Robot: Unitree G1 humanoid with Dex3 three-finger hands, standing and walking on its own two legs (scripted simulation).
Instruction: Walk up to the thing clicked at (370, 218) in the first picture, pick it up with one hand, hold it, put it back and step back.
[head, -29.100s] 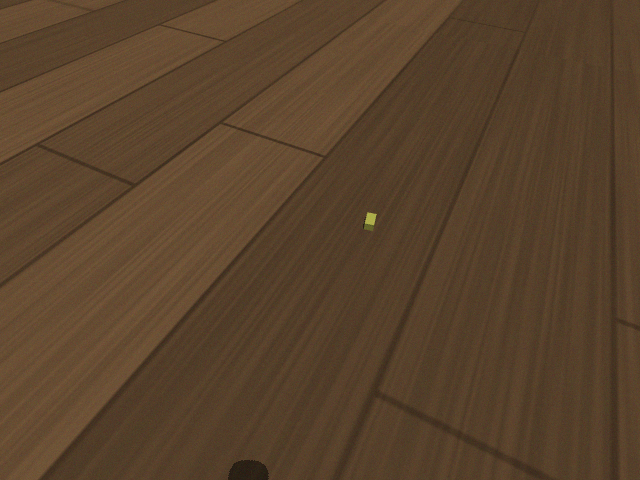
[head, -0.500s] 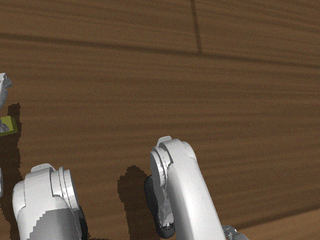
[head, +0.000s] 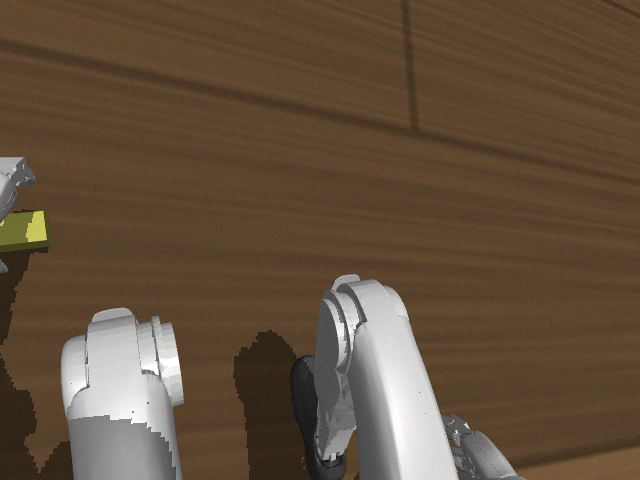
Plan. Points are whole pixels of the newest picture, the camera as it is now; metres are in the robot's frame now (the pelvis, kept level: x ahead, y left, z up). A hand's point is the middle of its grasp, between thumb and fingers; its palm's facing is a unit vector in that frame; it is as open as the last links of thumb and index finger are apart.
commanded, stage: rest palm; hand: left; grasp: from above
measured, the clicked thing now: (16, 232) +0.45 +0.31 -0.29
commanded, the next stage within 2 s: close in 1.12 s
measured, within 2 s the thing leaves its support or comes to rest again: neither
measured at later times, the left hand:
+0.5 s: hand (7, 233) +0.44 +0.31 -0.25, palm faces -0.49 -0.15 -0.86, open 12.9 cm
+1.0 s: hand (21, 234) +0.44 +0.30 -0.26, palm faces -0.44 -0.13 -0.89, open 13.1 cm
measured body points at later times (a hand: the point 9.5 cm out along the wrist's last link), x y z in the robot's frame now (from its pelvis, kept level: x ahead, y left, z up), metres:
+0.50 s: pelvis +0.01 +0.00 -0.02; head +0.28 +0.10 +0.33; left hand +0.46 +0.32 -0.20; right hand +0.03 -0.26 -0.09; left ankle +0.07 +0.13 -0.28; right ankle +0.11 -0.14 -0.27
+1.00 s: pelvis +0.00 +0.01 -0.02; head +0.27 +0.12 +0.33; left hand +0.46 +0.30 -0.21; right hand +0.08 -0.26 -0.08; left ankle +0.07 +0.13 -0.28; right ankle +0.11 -0.13 -0.27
